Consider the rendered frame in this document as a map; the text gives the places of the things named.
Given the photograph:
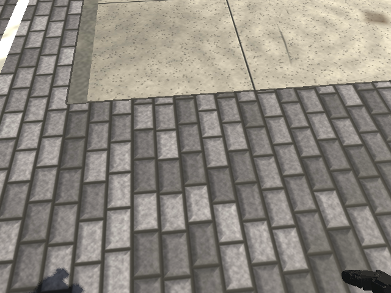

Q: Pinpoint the right robot hand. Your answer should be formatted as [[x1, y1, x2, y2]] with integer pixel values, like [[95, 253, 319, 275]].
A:
[[342, 270, 391, 293]]

